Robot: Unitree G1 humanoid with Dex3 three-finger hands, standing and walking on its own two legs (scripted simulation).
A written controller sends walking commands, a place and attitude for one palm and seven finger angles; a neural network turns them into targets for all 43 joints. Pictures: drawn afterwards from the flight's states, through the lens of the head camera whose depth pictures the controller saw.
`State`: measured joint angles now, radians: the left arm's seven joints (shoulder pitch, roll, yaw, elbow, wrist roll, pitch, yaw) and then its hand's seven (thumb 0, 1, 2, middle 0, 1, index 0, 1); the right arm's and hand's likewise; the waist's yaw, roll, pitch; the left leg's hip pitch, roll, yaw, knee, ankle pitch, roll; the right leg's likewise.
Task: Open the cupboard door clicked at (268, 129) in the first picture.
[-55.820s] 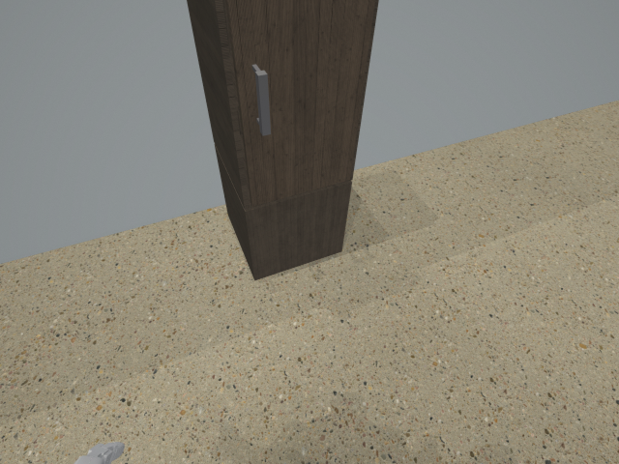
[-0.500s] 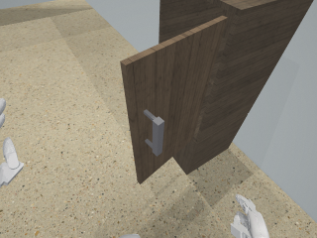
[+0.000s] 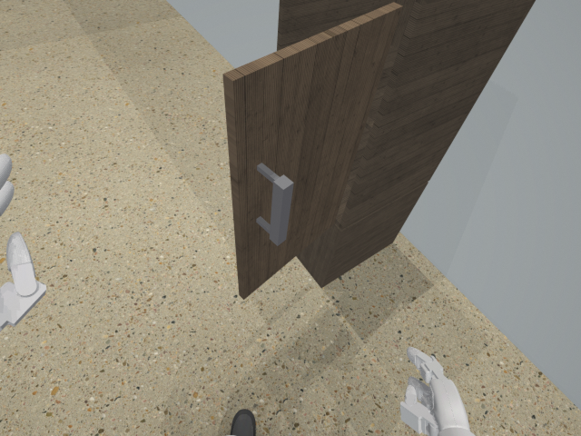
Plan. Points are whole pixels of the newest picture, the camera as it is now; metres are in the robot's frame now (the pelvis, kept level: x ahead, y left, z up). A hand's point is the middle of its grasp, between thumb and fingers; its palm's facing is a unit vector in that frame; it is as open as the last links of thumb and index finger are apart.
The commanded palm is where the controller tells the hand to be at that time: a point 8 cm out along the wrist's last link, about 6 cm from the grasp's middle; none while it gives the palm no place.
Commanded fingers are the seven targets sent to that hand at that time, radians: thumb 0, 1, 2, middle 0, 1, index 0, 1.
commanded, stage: step back with the hand held close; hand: left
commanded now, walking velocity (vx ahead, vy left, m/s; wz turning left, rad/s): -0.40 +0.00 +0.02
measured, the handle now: (271, 206) +0.46 +0.07 +0.01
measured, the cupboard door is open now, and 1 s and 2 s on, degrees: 100 100 100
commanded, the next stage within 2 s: stop stepping back and stand still in 0.02 s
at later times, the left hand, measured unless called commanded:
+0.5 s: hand (36, 426) +0.11 +0.22 +0.15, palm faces +0.39 -0.81 -0.43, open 7.4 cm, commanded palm +0.05 +0.27 +0.17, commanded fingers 0.00 0.90 0.90 -0.20 -0.30 -0.20 -0.30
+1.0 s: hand out of the picture +0.07 +0.23 +0.17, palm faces +0.44 -0.76 -0.47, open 7.4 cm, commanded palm +0.01 +0.28 +0.17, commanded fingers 0.00 0.90 0.90 -0.20 -0.30 -0.20 -0.30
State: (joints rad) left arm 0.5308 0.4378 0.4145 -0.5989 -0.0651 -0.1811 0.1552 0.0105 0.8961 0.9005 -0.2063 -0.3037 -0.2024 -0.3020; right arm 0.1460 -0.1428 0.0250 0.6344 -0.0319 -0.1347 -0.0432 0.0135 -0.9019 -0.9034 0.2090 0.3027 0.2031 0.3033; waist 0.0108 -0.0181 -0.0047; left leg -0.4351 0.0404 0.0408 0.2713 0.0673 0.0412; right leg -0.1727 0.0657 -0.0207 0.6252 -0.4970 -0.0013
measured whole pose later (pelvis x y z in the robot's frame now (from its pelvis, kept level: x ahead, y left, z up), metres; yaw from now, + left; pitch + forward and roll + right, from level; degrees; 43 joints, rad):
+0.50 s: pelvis -0.10 -0.03 -0.01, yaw +0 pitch -1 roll +2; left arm 0.52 0.40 0.37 -0.49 -0.03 -0.13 0.15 0.01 0.89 0.90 -0.21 -0.30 -0.20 -0.30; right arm 0.22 -0.23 0.00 0.60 0.01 -0.10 -0.07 0.02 -0.91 -0.90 0.20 0.30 0.20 0.30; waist -0.02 -0.06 -0.01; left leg -0.27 -0.05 0.08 0.49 -0.22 0.05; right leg -0.23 0.02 -0.02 0.66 -0.44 0.02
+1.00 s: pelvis -0.12 -0.03 -0.01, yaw +2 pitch -1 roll +1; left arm 0.54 0.41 0.40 -0.53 -0.03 -0.22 0.16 0.01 0.89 0.90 -0.21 -0.30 -0.21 -0.30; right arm 0.22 -0.22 -0.01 0.64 0.00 -0.13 -0.08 0.02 -0.91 -0.90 0.20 0.30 0.20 0.30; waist 0.01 -0.04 0.04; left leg -0.22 0.04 0.07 0.51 -0.27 -0.02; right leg -0.22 0.00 -0.07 0.56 -0.32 -0.04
